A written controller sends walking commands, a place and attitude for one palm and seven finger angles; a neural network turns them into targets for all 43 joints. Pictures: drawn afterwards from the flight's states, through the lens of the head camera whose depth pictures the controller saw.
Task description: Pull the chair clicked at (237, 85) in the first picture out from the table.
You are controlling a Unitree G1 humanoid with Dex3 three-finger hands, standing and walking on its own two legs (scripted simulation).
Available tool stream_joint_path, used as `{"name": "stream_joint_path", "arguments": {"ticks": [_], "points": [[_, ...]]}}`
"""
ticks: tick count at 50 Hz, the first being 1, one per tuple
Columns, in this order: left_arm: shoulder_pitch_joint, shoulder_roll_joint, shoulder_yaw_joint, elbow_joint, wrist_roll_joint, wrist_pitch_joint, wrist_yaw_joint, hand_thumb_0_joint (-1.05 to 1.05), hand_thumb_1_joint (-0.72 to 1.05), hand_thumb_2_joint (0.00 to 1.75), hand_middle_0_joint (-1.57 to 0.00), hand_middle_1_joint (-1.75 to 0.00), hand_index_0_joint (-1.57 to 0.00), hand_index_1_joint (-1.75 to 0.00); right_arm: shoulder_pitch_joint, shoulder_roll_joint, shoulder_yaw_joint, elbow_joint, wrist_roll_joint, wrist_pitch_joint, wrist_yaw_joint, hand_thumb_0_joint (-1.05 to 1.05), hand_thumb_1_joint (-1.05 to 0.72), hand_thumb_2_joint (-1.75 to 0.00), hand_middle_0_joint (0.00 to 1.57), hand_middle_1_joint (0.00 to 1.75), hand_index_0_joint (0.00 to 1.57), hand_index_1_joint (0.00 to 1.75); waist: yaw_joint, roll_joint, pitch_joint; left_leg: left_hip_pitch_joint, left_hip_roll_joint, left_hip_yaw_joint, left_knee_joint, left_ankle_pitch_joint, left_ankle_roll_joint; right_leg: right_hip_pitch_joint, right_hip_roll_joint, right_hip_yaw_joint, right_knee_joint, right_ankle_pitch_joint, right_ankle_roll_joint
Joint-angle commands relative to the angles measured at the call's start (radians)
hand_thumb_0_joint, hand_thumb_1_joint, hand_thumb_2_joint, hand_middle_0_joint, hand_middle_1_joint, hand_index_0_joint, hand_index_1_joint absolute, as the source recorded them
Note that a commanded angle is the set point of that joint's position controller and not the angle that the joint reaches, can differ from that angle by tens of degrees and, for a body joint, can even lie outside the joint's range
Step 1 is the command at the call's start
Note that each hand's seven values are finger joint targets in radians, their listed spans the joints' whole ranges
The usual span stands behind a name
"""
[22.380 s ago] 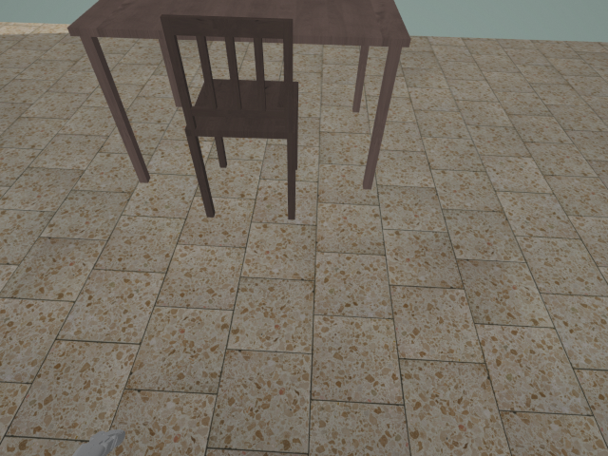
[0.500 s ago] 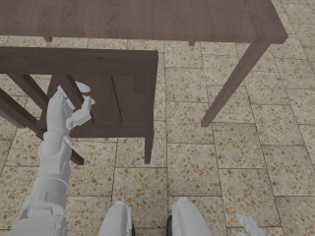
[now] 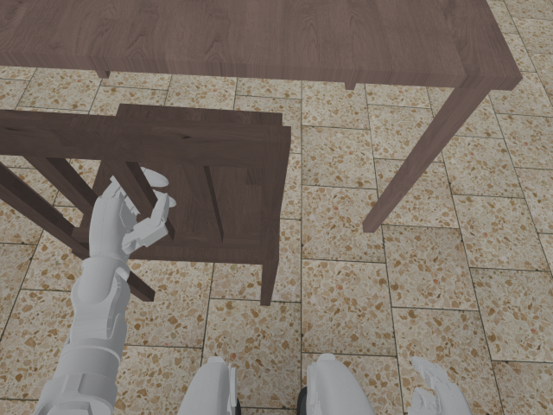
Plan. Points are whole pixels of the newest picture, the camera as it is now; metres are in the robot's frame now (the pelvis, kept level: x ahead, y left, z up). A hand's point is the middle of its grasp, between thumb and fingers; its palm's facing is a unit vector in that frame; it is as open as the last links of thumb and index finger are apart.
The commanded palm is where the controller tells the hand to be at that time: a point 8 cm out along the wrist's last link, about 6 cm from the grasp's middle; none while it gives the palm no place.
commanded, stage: step backward, pulling the chair out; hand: left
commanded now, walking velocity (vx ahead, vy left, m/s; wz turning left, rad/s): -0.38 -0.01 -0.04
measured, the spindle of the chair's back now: (147, 203) +0.41 +0.19 +0.01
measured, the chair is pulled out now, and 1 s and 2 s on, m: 0.04 0.17 0.25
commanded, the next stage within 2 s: none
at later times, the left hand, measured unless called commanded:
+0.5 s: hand (171, 237) +0.35 +0.14 +0.03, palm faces +0.03 -0.99 -0.13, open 5.4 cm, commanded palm +0.32 +0.20 +0.03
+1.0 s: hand (180, 307) +0.26 +0.12 +0.03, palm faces +0.01 -0.99 -0.15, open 5.4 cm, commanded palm +0.25 +0.17 +0.03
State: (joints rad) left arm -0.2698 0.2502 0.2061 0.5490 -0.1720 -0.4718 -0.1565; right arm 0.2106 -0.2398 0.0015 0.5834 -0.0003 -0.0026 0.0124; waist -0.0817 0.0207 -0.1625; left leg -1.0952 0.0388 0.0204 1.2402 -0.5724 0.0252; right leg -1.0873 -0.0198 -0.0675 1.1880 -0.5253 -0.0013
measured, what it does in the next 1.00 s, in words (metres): rises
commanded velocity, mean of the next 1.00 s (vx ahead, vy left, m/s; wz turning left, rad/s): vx -0.38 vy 0.00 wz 0.00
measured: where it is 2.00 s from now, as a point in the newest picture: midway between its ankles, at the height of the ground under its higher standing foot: outside the picture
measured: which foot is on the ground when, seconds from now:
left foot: down 0.00-1.00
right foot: down 0.00-1.00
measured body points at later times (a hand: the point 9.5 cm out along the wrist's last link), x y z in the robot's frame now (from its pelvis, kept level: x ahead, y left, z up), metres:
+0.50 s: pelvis -0.01 +0.01 +0.09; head +0.08 +0.01 +0.53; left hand +0.34 +0.20 +0.04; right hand +0.07 -0.26 -0.03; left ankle +0.00 +0.10 -0.63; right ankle +0.02 -0.12 -0.63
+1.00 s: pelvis -0.07 +0.00 +0.09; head -0.02 +0.00 +0.54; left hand +0.25 +0.17 +0.04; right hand +0.01 -0.27 -0.03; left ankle +0.00 +0.10 -0.63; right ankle +0.01 -0.12 -0.63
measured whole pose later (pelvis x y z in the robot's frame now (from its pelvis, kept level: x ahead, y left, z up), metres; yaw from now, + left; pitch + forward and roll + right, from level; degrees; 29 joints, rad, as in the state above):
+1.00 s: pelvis -0.07 +0.00 +0.09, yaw -2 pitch +3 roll -1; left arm -0.37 0.14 0.00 1.02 -0.07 -0.26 0.12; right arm 0.25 -0.26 0.01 0.71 0.06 0.03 -0.14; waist -0.05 0.01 0.06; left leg -0.45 0.03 0.09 0.58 -0.19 0.03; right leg -0.47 -0.01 -0.02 0.55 -0.18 0.01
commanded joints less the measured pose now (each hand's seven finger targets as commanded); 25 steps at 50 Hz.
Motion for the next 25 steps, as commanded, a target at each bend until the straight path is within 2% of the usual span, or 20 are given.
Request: {"name": "stream_joint_path", "arguments": {"ticks": [1,2,3,4,5,7,8,10,11,13,15,16,18,20,21,23,25], "points": [[-0.412,0.374,0.071,-0.452,0.122,0.091,0.175,0.00,0.90,0.90,-0.50,-1.45,-0.50,-1.45,0.133,-0.126,-0.055,-0.191,0.044,0.051,-0.077,0.00,-0.90,-0.90,0.20,0.30,0.20,0.30,0.027,0.175,-0.626,0.691,-0.014,-0.031,-0.373,0.492,-0.002,0.659,-0.036,0.107,-0.347,0.544,-0.030],[-0.337,0.312,0.040,-0.418,0.118,0.135,0.199,0.00,0.90,0.90,-0.50,-1.45,-0.50,-1.45,0.139,-0.131,-0.058,-0.184,0.048,0.052,-0.093,0.00,-0.90,-0.90,0.20,0.30,0.20,0.30,0.025,0.123,-0.574,0.684,-0.009,-0.039,-0.386,0.527,-0.002,0.653,-0.040,0.099,-0.356,0.628,-0.027],[-0.260,0.242,-0.002,-0.333,0.124,0.181,0.214,0.00,0.90,0.90,-0.50,-1.45,-0.50,-1.45,0.105,-0.121,-0.049,-0.174,0.052,0.062,-0.104,0.00,-0.90,-0.90,0.20,0.30,0.20,0.30,0.018,0.134,-0.514,0.655,0.003,-0.047,-0.411,0.566,-0.003,0.633,-0.049,0.100,-0.355,0.662,-0.024],[-0.196,0.196,-0.033,-0.255,0.130,0.217,0.225,0.00,0.90,0.90,-0.50,-1.45,-0.50,-1.45,0.102,-0.119,-0.046,-0.158,0.055,0.075,-0.114,0.00,-0.90,-0.90,0.20,0.30,0.20,0.30,0.015,0.105,-0.440,0.651,0.021,-0.061,-0.440,0.579,-0.004,0.621,-0.050,0.086,-0.362,0.650,-0.018],[-0.162,0.163,-0.061,-0.170,0.134,0.248,0.234,0.00,0.90,0.90,-0.50,-1.45,-0.50,-1.45,0.096,-0.120,-0.041,-0.139,0.056,0.087,-0.119,0.00,-0.90,-0.90,0.20,0.30,0.20,0.30,0.014,0.075,-0.367,0.620,0.034,-0.071,-0.464,0.568,0.001,0.629,-0.056,0.090,-0.386,0.643,-0.011],[-0.207,0.146,-0.081,-0.048,0.143,0.271,0.252,0.00,0.90,0.90,-0.50,-1.45,-0.50,-1.45,0.105,-0.129,-0.037,-0.102,0.052,0.098,-0.127,0.00,-0.90,-0.90,0.20,0.30,0.20,0.30,0.007,0.024,-0.292,0.617,0.057,-0.076,-0.507,0.583,0.005,0.656,-0.069,0.092,-0.434,0.675,0.001],[-0.255,0.149,-0.089,-0.007,0.148,0.273,0.260,0.00,0.90,0.90,-0.50,-1.45,-0.50,-1.45,0.111,-0.136,-0.037,-0.088,0.050,0.101,-0.132,0.00,-0.90,-0.90,0.20,0.30,0.20,0.30,0.005,0.026,-0.277,0.635,0.070,-0.076,-0.525,0.632,0.003,0.673,-0.076,0.092,-0.448,0.719,0.005],[-0.320,0.144,-0.102,0.055,0.151,0.255,0.262,0.00,0.90,0.90,-0.50,-1.45,-0.50,-1.45,0.119,-0.138,-0.038,-0.068,0.045,0.100,-0.139,0.00,-0.90,-0.90,0.20,0.30,0.20,0.30,0.006,0.068,-0.264,0.701,0.095,-0.084,-0.557,0.745,0.000,0.683,-0.082,0.094,-0.473,0.760,0.009],[-0.349,0.155,-0.099,0.075,0.154,0.246,0.263,0.00,0.90,0.90,-0.50,-1.45,-0.50,-1.45,0.122,-0.143,-0.042,-0.061,0.044,0.099,-0.143,0.00,-0.90,-0.90,0.20,0.30,0.20,0.30,0.008,0.096,-0.256,0.740,0.107,-0.093,-0.573,0.809,0.001,0.680,-0.077,0.092,-0.483,0.754,0.009],[-0.351,0.122,-0.127,0.137,0.155,0.236,0.257,0.00,0.90,0.90,-0.50,-1.45,-0.50,-1.45,0.119,-0.138,-0.042,-0.048,0.039,0.103,-0.139,0.00,-0.90,-0.90,0.20,0.30,0.20,0.30,0.012,0.158,-0.234,0.799,0.134,-0.116,-0.601,0.891,0.006,0.681,-0.066,0.088,-0.496,0.679,0.008],[-0.345,0.104,-0.141,0.186,0.153,0.228,0.251,0.00,0.90,0.90,-0.50,-1.45,-0.50,-1.45,0.107,-0.137,-0.044,-0.043,0.038,0.107,-0.135,0.00,-0.90,-0.90,0.20,0.30,0.20,0.30,0.019,0.171,-0.216,0.833,0.157,-0.136,-0.632,0.907,0.014,0.693,-0.051,0.081,-0.506,0.563,0.004],[-0.343,0.113,-0.133,0.186,0.153,0.223,0.248,0.00,0.90,0.90,-0.50,-1.45,-0.50,-1.45,0.097,-0.139,-0.049,-0.045,0.036,0.108,-0.135,0.00,-0.90,-0.90,0.20,0.30,0.20,0.30,0.024,0.178,-0.211,0.850,0.165,-0.140,-0.643,0.917,0.017,0.701,-0.044,0.078,-0.518,0.538,0.001],[-0.316,0.098,-0.142,0.197,0.148,0.215,0.244,0.00,0.90,0.90,-0.50,-1.45,-0.50,-1.45,0.075,-0.136,-0.045,-0.055,0.033,0.111,-0.130,0.00,-0.90,-0.90,0.20,0.30,0.20,0.30,0.033,0.195,-0.185,0.831,0.176,-0.142,-0.678,0.863,0.020,0.737,-0.042,0.078,-0.525,0.489,-0.004],[-0.296,0.095,-0.144,0.196,0.146,0.206,0.244,0.00,0.90,0.90,-0.50,-1.45,-0.50,-1.45,0.064,-0.136,-0.044,-0.059,0.033,0.109,-0.130,0.00,-0.90,-0.90,0.20,0.30,0.20,0.30,0.039,0.187,-0.170,0.810,0.177,-0.136,-0.696,0.817,0.018,0.775,-0.048,0.085,-0.539,0.525,-0.009],[-0.279,0.118,-0.127,0.185,0.146,0.203,0.245,0.00,0.90,0.90,-0.50,-1.45,-0.50,-1.45,0.061,-0.140,-0.047,-0.064,0.031,0.109,-0.132,0.00,-0.90,-0.90,0.20,0.30,0.20,0.30,0.042,0.180,-0.178,0.811,0.176,-0.132,-0.697,0.826,0.015,0.794,-0.051,0.090,-0.542,0.569,-0.010],[-0.253,0.110,-0.129,0.175,0.146,0.200,0.245,0.00,0.90,0.90,-0.50,-1.45,-0.50,-1.45,0.064,-0.136,-0.048,-0.063,0.031,0.112,-0.132,0.00,-0.90,-0.90,0.20,0.30,0.20,0.30,0.039,0.126,-0.203,0.830,0.170,-0.117,-0.683,0.843,0.003,0.823,-0.064,0.101,-0.558,0.686,-0.013],[-0.237,0.110,-0.131,0.161,0.143,0.198,0.244,0.00,0.90,0.90,-0.50,-1.45,-0.50,-1.45,0.058,-0.133,-0.051,-0.066,0.033,0.112,-0.135,0.00,-0.90,-0.90,0.20,0.30,0.20,0.30,0.037,0.083,-0.214,0.818,0.159,-0.098,-0.677,0.788,-0.009,0.855,-0.082,0.120,-0.575,0.762,-0.019]]}}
